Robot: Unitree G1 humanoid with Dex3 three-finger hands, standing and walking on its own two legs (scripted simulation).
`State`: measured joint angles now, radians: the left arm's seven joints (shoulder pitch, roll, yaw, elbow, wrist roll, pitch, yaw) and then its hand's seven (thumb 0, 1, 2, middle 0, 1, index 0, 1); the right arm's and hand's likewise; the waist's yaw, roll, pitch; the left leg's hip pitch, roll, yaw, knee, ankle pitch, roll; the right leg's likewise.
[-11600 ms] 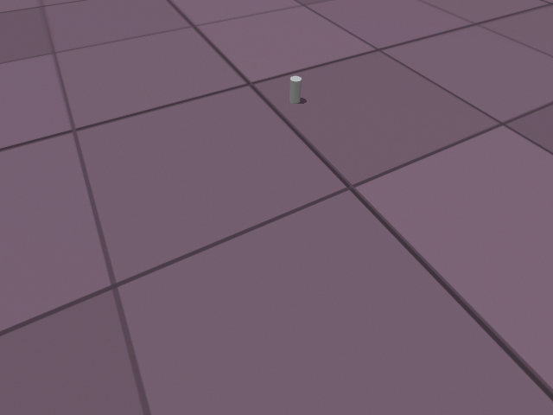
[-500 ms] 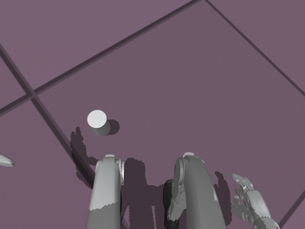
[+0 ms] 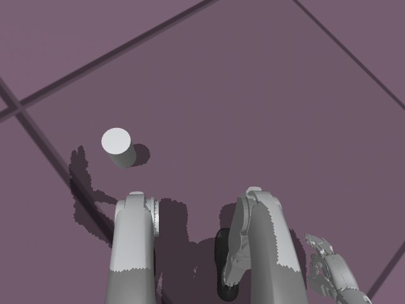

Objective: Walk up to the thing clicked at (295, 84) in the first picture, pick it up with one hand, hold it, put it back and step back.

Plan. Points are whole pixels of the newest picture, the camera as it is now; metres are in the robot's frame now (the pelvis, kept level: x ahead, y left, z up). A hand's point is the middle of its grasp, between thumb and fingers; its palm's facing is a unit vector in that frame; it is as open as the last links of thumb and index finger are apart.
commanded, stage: go down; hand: left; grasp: from the side
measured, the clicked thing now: (120, 149) +0.48 +0.21 -0.34
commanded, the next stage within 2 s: approach in 0.60 s
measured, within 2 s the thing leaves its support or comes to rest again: neither
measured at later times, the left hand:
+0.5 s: hand out of the picture +0.39 +0.40 -0.03, palm faces +0.17 -0.98 -0.08, open 17.5 cm
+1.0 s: hand (1, 142) +0.41 +0.38 -0.10, palm faces +0.17 -0.99 +0.02, open 17.5 cm
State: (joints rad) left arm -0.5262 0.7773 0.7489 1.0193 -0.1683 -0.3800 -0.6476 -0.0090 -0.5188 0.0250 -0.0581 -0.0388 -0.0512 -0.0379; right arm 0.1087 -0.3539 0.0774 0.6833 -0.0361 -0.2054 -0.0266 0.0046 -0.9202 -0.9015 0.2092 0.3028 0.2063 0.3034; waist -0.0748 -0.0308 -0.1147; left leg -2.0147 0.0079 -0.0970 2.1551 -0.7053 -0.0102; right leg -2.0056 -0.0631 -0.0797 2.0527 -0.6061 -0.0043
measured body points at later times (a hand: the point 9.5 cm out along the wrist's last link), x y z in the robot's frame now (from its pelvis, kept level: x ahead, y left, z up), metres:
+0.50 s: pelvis +0.00 +0.00 -0.03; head +0.20 +0.07 +0.37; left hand +0.38 +0.45 -0.02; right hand +0.14 -0.28 -0.13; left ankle +0.08 +0.12 -0.38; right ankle +0.12 -0.13 -0.38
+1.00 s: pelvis -0.01 +0.00 -0.07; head +0.21 +0.09 +0.32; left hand +0.39 +0.44 -0.09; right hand +0.14 -0.28 -0.15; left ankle +0.08 +0.12 -0.38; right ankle +0.11 -0.13 -0.38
